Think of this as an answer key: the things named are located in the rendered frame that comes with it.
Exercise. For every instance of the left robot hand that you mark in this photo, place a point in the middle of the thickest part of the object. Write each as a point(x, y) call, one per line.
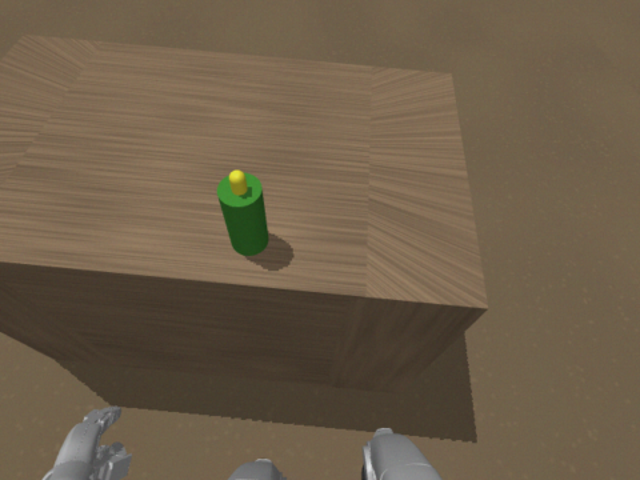
point(110, 463)

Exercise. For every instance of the left robot arm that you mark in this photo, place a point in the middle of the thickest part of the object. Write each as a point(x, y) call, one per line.
point(71, 470)

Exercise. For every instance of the bottle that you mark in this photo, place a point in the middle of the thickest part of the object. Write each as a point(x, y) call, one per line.
point(241, 199)

